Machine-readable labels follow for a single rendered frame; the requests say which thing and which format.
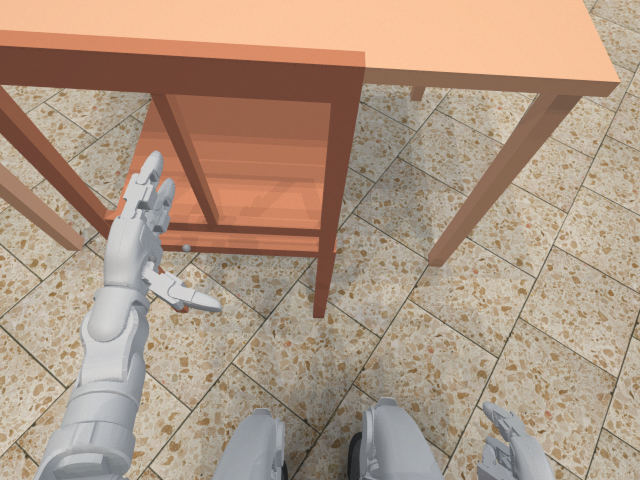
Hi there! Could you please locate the robot left thigh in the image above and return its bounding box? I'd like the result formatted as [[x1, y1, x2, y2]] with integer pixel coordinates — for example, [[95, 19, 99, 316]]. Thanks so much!
[[211, 415, 285, 480]]

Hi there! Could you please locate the right robot shin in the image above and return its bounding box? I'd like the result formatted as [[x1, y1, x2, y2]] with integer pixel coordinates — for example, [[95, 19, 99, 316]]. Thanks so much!
[[359, 397, 397, 480]]

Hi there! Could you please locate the robot left hand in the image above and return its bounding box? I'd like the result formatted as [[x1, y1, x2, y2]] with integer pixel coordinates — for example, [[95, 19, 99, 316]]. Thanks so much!
[[103, 150, 222, 312]]

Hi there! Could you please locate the robot left forearm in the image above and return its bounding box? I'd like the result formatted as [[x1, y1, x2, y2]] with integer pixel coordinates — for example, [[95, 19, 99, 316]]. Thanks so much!
[[33, 285, 150, 480]]

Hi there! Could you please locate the chair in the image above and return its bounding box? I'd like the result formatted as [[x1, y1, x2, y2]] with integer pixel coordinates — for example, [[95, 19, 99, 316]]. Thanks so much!
[[0, 30, 366, 318]]

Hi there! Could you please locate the table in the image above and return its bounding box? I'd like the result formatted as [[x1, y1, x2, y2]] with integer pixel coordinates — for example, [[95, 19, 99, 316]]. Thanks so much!
[[0, 0, 621, 267]]

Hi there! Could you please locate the robot right hand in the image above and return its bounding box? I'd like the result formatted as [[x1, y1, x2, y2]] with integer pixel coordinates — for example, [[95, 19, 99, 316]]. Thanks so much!
[[477, 401, 556, 480]]

